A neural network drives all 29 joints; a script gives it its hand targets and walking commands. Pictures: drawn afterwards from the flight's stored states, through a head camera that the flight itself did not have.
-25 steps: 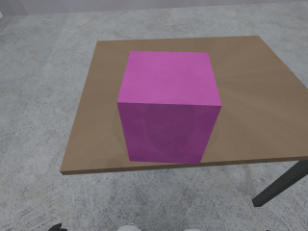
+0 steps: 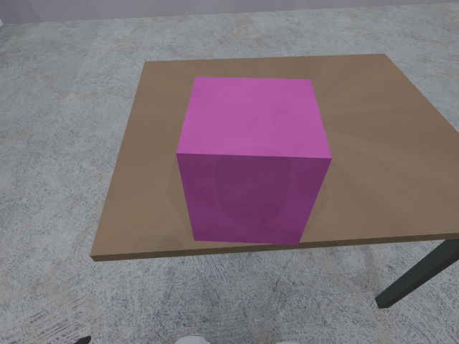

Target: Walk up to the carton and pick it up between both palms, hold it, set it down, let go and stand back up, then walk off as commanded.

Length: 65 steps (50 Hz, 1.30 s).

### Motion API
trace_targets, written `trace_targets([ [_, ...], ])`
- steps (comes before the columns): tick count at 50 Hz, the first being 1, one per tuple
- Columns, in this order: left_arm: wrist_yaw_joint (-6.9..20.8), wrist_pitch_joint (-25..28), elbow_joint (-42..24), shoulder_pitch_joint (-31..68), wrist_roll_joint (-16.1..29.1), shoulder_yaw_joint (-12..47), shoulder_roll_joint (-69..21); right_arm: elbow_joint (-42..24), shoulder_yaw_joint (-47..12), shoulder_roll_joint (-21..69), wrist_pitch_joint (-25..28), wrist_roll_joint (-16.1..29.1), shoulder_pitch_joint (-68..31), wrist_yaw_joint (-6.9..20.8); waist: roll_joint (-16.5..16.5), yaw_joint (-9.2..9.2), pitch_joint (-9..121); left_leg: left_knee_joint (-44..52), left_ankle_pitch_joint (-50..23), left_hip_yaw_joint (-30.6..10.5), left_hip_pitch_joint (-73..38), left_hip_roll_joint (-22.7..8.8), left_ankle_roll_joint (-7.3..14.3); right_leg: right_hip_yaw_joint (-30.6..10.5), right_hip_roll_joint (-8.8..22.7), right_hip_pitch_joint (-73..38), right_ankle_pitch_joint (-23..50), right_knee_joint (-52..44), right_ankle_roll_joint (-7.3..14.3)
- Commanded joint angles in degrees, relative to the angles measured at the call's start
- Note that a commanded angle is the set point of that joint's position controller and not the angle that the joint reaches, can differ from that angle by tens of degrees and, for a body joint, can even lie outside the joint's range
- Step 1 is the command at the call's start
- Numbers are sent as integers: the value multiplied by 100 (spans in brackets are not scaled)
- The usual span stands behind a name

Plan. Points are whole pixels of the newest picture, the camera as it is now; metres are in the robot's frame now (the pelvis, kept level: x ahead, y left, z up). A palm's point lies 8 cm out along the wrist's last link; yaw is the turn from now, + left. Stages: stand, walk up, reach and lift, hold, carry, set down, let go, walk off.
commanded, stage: reach and lift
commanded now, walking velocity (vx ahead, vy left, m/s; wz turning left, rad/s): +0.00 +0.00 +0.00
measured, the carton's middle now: (249, 164) +0.42 -0.02 +0.08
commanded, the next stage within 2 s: none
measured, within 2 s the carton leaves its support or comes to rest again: neither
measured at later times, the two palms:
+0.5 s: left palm (96, 325) +0.18 +0.25 -0.07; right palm (416, 343) +0.15 -0.29 -0.06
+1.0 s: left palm (63, 326) +0.17 +0.28 -0.01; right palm out of the picture +0.13 -0.22 +0.01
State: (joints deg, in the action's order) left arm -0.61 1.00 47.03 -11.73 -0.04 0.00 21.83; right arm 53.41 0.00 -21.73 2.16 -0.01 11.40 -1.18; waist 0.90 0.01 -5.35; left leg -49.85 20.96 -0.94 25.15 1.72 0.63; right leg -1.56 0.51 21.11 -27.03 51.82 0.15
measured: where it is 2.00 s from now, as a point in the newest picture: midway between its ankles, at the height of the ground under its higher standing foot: outside the picture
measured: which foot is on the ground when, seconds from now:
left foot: down 0.00-1.00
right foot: down 0.00-1.00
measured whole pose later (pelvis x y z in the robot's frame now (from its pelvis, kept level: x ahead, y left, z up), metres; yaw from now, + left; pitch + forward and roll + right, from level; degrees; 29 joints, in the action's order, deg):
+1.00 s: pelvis -0.01 +0.03 +0.03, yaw +0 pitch -9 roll -1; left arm -1.5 -12.6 17.6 -12.3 4.1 0.0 19.0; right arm 26.4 3.3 -11.9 5.1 0.7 16.8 0.9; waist 4.0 0.2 -3.9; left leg -34.1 12.9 -0.7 12.6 2.5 0.8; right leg -1.6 1.8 8.1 -17.7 34.3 0.2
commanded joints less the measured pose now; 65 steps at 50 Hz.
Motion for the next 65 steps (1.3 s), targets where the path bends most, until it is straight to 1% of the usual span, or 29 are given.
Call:
trace_targets([
  [1, -181, -1102, -1182, 2102, -132, -310, 847, 250, 1163, -508, 1093, -901, -2230, 377, -478, 213, 250, 1404, 1806, 429, 1022, -652, -142, 692, -2, 672, -513, -688, 388],
  [2, -276, -1654, -1381, 2079, -224, -202, 670, 502, 1430, -815, 1159, -901, -1771, 529, -710, 425, -5, 1297, 2170, 230, 1045, -881, -2, 824, -187, 727, -383, -292, 437],
  [4, -277, -2014, -1787, 2011, -299, -271, 601, 318, 1563, -911, 1154, -902, -1549, 646, -581, 523, 27, 1281, 2149, 232, 1141, -909, 122, 804, -171, 320, -159, -192, 356],
  [6, -238, -2135, -2280, 2146, -135, -144, 627, -34, 1600, -890, 1252, -838, -1589, 628, -169, 483, 350, 1131, 1509, 286, 291, -799, 42, 701, -74, 619, -58, -623, 367],
  [9, -185, -2151, -3116, 2044, -58, -253, 802, -661, 1311, -594, 1291, -496, -1007, 468, 670, 409, 762, 399, 535, 331, -2178, -355, -183, 333, 257, 2216, -428, -1557, 553],
  [11, -144, -2041, -3379, 1784, -20, -361, 781, -1168, 1099, -374, 1363, -284, -683, 303, 760, 309, 853, 486, -3, 318, -2719, -212, -195, 184, 372, 2183, -6, -1943, 499],
  [13, -121, -1943, -3437, 1397, -73, -497, 769, -1446, 956, -218, 1411, -168, -370, 183, 736, 234, 903, 778, -370, 337, -2764, -169, -168, 116, 337, 1717, 696, -2123, 365],
  [17, -72, -1850, -3241, 656, -263, -786, 743, -1421, 856, -68, 1419, -33, 112, 70, 369, 94, 1101, 1453, -1090, 367, -2153, -115, -109, 124, 114, 11, 2740, -2123, -38],
  [20, -15, -1746, -3185, 216, -352, -915, 726, -1159, 754, -57, 1398, 91, 379, 43, 49, 32, 1289, 1737, -1748, 347, -2109, -63, -201, 165, 73, -708, 3892, -2192, -140],
  [22, -15, -1623, -3445, 220, -276, -887, 692, -1241, 750, -43, 1434, 157, 347, 52, -222, 28, 1393, 1831, -2141, 305, -2243, -65, -298, 206, 26, -832, 3971, -2295, -134],
  [28, -63, -1214, -3677, 85, 79, -681, 471, -1759, 655, 140, 1514, 239, 335, 96, -272, 25, 1394, 2305, -2455, 314, -2648, -45, -349, 201, -73, -1068, 3791, -2745, -141],
  [30, -75, -1079, -3700, 108, 195, -625, 445, -1936, 644, 226, 1515, 249, 355, 107, -218, 32, 1256, 2496, -2263, 349, -2707, -35, -319, 182, -96, -1063, 3446, -2904, -140],
  [35, -138, -857, -3832, 259, 431, -344, 311, -2416, 657, 449, 1343, 226, 333, 205, -370, 56, 656, 3012, -1228, 464, -2731, -106, -275, 145, -78, -756, 1759, -3391, 38],
  [38, -135, -865, -3990, 398, 514, -281, 323, -2783, 573, 613, 1174, 362, 426, 160, -166, 40, 357, 2769, -703, 509, -3365, 74, -302, 12, 319, 321, 635, -3797, 364],
  [41, -144, -931, -4374, 623, 655, -226, 398, -3353, 446, 760, 968, 556, 471, 61, 139, 121, 280, 1961, -938, 221, -5124, 282, -362, -265, 958, 2466, -682, -4359, 783],
  [43, -170, -1001, -4695, 761, 743, -150, 402, -3704, 468, 817, 803, 635, 455, 3, 200, 207, 243, 1723, -1016, 82, -5707, 317, -371, -307, 1148, 3160, -1024, -4515, 922],
  [47, -239, -1136, -5096, 917, 784, -30, 281, -4354, 640, 653, 527, 777, 243, -7, 72, 291, 228, 1772, -447, -221, -5506, 177, -316, -156, 1035, 3178, -1016, -4277, 1011],
  [48, -275, -1152, -5175, 908, 794, 74, 170, -4419, 706, 597, 467, 805, 212, 26, -65, 324, 190, 1986, -64, -356, -5120, 33, -294, -59, 899, 2797, -760, -4086, 947],
  [49, -335, -1181, -5249, 887, 756, 194, 40, -4512, 804, 431, 408, 829, 150, 96, -395, 355, 196, 2371, 619, -555, -4579, -231, -237, 128, 667, 2237, -375, -3753, 833],
  [50, -432, -1170, -5303, 856, 707, 386, -149, -4602, 952, 201, 381, 855, 0, 202, -892, 387, 157, 3104, 1714, -828, -3342, -667, -176, 380, 217, 968, 309, -3180, 595],
  [51, -547, -1140, -5127, 855, 649, 642, -393, -4553, 1133, -83, 320, 824, -239, 362, -1639, 378, 103, 4228, 3099, -1030, -1278, -1238, -64, 686, -492, -1213, 1234, -2373, 198],
  [52, -622, -1061, -4797, 711, 549, 741, -623, -4360, 1203, -275, 320, 744, -505, 510, -2238, 293, 198, 5080, 3614, -1068, 447, -1689, 55, 748, -924, -3254, 1962, -1943, -130],
  [53, -629, -960, -4615, 490, 439, 640, -743, -4075, 1173, -332, 362, 790, -454, 569, -2286, 252, 180, 5197, 3242, -969, 910, -1788, 46, 639, -917, -3919, 2277, -1992, -207],
  [55, -594, -815, -4460, 544, 545, 729, -747, -4203, 1159, -302, 378, 797, -700, 675, -1671, 266, 234, 5137, 3050, -865, 958, -1651, 32, 481, -806, -4100, 2230, -2272, -213],
  [57, -583, -666, -4315, 741, 703, 960, -694, -4392, 1272, -380, 293, 736, -909, 794, -1241, 349, 324, 5060, 3259, -790, 644, -1468, 43, 477, -737, -3603, 2006, -2354, -96],
  [59, -606, -500, -4249, 748, 871, 1036, -735, -4571, 1445, -375, 276, 666, -878, 825, -777, 389, 340, 4769, 2819, -676, 62, -1210, 12, 397, -615, -2890, 1730, -2542, -20],
  [61, -598, -360, -4288, 791, 1152, 1006, -698, -4941, 1385, -239, 266, 725, -722, 764, -114, 325, 318, 4284, 2040, -540, -941, -895, -24, 207, -319, -1908, 1213, -2900, 84],
  [63, -568, -272, -4783, 762, 1459, 829, -497, -5513, 1097, 151, 265, 918, -398, 642, 738, 124, 522, 3267, 710, -345, -2937, -320, -217, -154, 331, 217, 381, -3672, 383],
  [65, -549, -253, -5287, 533, 1518, 606, -247, -6233, 645, 452, 345, 1155, -25, 425, 1152, -85, 680, 2504, -441, -385, -4692, -34, -288, -328, 753, 2085, -21, -4120, 538],
])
